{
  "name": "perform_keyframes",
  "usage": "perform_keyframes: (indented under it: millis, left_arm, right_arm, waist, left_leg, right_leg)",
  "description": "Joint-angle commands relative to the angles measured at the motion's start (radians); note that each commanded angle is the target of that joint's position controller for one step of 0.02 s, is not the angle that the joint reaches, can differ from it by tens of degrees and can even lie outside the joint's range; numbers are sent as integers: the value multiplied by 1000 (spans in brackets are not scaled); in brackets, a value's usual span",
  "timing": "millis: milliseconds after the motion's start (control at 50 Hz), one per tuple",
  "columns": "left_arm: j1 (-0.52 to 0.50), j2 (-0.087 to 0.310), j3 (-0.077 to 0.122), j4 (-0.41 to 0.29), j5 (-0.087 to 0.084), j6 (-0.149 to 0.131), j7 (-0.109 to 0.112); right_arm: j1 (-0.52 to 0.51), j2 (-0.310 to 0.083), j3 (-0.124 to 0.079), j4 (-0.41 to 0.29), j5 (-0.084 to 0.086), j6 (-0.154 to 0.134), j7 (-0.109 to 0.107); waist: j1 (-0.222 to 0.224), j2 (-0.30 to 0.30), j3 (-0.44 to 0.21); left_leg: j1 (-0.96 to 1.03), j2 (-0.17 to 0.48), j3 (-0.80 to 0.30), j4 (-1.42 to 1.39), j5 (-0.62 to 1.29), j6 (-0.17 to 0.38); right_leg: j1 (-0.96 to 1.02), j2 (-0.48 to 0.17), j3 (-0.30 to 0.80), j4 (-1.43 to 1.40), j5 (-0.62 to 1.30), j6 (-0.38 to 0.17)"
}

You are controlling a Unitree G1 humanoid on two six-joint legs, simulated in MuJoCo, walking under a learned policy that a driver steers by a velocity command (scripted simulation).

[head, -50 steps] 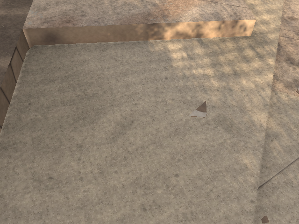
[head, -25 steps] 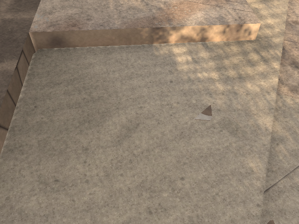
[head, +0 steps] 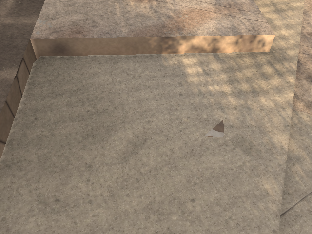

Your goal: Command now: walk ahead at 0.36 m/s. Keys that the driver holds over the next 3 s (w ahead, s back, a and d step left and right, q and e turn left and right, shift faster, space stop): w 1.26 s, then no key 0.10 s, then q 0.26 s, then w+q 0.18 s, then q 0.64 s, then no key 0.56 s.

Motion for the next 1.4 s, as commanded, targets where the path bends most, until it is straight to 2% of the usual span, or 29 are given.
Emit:
perform_keyframes:
  millis: [20,40,60,100,140,180,220,300,360,380,400,420,440,480,520,640,780,860,900,920,940,960,980,1020,1060,1140,1260,1320,1400]
  left_arm:
    - [-274,81,5,-177,10,-62,-11]
    - [-256,106,11,-166,7,-72,-14]
    - [-236,99,9,-162,-10,-72,-20]
    - [-267,70,-1,-174,-16,-68,-31]
    - [-304,50,-6,-196,2,-62,-41]
    - [-366,15,-24,-230,12,-57,-56]
    - [-442,1,-35,-264,13,-51,-58]
    - [-448,101,-7,-288,2,-41,-49]
    - [-138,183,43,-197,-3,-30,-37]
    - [37,237,59,-156,6,-23,-26]
    - [100,301,64,-126,26,-24,-37]
    - [66,199,39,-124,22,-26,-40]
    - [-40,166,26,-134,19,-34,-39]
    - [-181,124,12,-154,32,-50,-47]
    - [-210,94,3,-141,42,-57,-52]
    - [-107,160,15,-84,33,-61,-21]
    - [25,194,21,-34,10,-36,-6]
    - [30,212,31,-24,9,-11,-5]
    - [9,186,21,-33,19,1,-5]
    - [25,135,-2,-65,43,-1,-3]
    - [134,15,-34,-69,32,-25,-12]
    - [75,136,-8,-58,7,-46,-14]
    - [-16,182,5,-84,-14,-60,-16]
    - [-83,165,8,-95,8,-58,-6]
    - [-59,132,9,-89,13,-36,-6]
    - [-132,109,8,-116,26,-14,-4]
    - [-332,78,-4,-173,23,-27,-19]
    - [-402,71,-10,-197,27,-38,-34]
    - [-317,133,13,-182,38,-52,-45]
  right_arm:
    - [353,-249,-68,77,1,-17,8]
    - [351,-192,-50,70,-20,-13,12]
    - [313,-144,-34,56,-33,-13,15]
    - [256,-118,-18,36,-27,-4,17]
    - [232,-77,0,31,-25,13,10]
    - [160,-85,7,-3,-29,22,-7]
    - [169,-147,-5,-11,-28,13,-21]
    - [198,-187,-25,6,-7,3,-22]
    - [177,-189,-30,-7,-30,32,-18]
    - [182,-154,-16,-33,-47,35,-16]
    - [343,24,30,-38,-38,16,0]
    - [259,-82,6,-35,-11,-14,10]
    - [133,-148,-15,-86,21,-29,13]
    - [50,-148,-23,-108,4,-30,-2]
    - [100,-107,-24,-103,-6,-3,-5]
    - [-88,-107,-26,-186,-32,22,-12]
    - [-317,-92,-12,-254,-14,6,19]
    - [-301,-134,-23,-275,-10,-5,39]
    - [-62,-207,-63,-208,-12,-10,33]
    - [133,-294,-87,-171,-24,-8,24]
    - [180,-352,-99,-143,-29,0,33]
    - [157,-241,-69,-160,-24,-4,36]
    - [71,-200,-56,-179,-25,-9,33]
    - [-51,-158,-43,-202,-34,-10,34]
    - [-67,-130,-36,-195,-42,-15,37]
    - [-7,-169,-48,-159,-34,-17,23]
    - [73,-181,-47,-117,-23,0,2]
    - [108,-178,-44,-87,-26,18,-4]
    - [76,-195,-50,-77,-20,42,-14]
  waist:
    - [-169,291,50]
    - [-151,253,50]
    - [-112,149,82]
    - [-79,73,125]
    - [-59,92,131]
    - [-46,102,151]
    - [-55,127,151]
    - [-9,145,134]
    - [152,164,-78]
    - [206,73,-198]
    - [103,-254,-395]
    - [136,-184,-327]
    - [106,-141,-130]
    - [33,6,-11]
    - [-27,-42,-6]
    - [-8,-11,79]
    - [75,-14,96]
    - [41,-42,75]
    - [-77,-28,-68]
    - [-133,102,-240]
    - [-66,382,-331]
    - [-99,243,-284]
    - [-85,182,-159]
    - [-31,80,-47]
    - [8,106,-32]
    - [8,71,20]
    - [-49,79,71]
    - [-64,81,88]
    - [9,126,11]
  left_leg:
    - [468,275,-473,-281,293,176]
    - [520,375,-587,-289,445,223]
    - [517,383,-545,-273,496,224]
    - [489,352,-397,-314,533,184]
    - [383,284,-269,-374,565,129]
    - [174,201,-146,-435,532,105]
    - [33,175,-96,-508,497,100]
    - [180,243,-87,-448,713,77]
    - [190,210,-33,-34,1098,21]
    - [-47,165,-23,269,809,0]
    - [-363,-40,-50,659,-48,-51]
    - [-463,-18,-165,796,-147,-26]
    - [-544,35,-128,821,-68,-8]
    - [-451,128,-94,724,92,-4]
    - [-350,167,-102,657,132,-9]
    - [-492,194,-70,361,344,-71]
    - [-434,126,-18,10,482,-80]
    - [-365,97,-8,-69,333,-28]
    - [-43,50,29,-97,300,24]
    - [262,240,-187,-74,320,93]
    - [550,412,-660,-226,80,237]
    - [517,395,-701,-290,-18,207]
    - [401,368,-552,-296,40,166]
    - [173,299,-360,-344,251,148]
    - [81,253,-265,-398,338,142]
    - [69,247,-171,-447,480,163]
    - [92,202,-61,-476,452,124]
    - [140,206,-26,-401,654,108]
    - [223,223,-69,-220,865,62]
  right_leg:
    - [-550,56,-77,315,165,-6]
    - [-707,44,-33,508,-144,3]
    - [-781,-6,15,636,-145,-16]
    - [-872,-75,-8,662,-37,-33]
    - [-782,-103,-51,558,66,-20]
    - [-580,-76,-103,329,232,10]
    - [-353,-34,-132,123,370,22]
    - [-256,-2,-99,-40,407,-30]
    - [121,47,-124,-39,350,-103]
    - [430,-122,69,-7,293,-158]
    - [699,-396,607,-166,8,-340]
    - [606,-374,753,-327,-104,-314]
    - [436,-349,591,-350,-70,-266]
    - [135,-276,350,-396,163,-224]
    - [10,-225,240,-450,204,-215]
    - [-36,-213,123,-526,246,-230]
    - [103,-216,40,-470,286,-179]
    - [223,-270,65,-363,373,-148]
    - [179,-189,-4,-68,644,-103]
    - [-11,-120,-66,272,434,-63]
    - [-404,65,-49,577,-139,-7]
    - [-514,17,83,698,-174,-24]
    - [-568,-33,70,708,-76,-44]
    - [-496,-119,34,611,81,-35]
    - [-405,-148,33,547,141,-23]
    - [-483,-157,17,398,250,14]
    - [-455,-114,-34,61,495,23]
    - [-402,-72,-59,-43,507,11]
    - [-240,-21,-46,-120,437,-42]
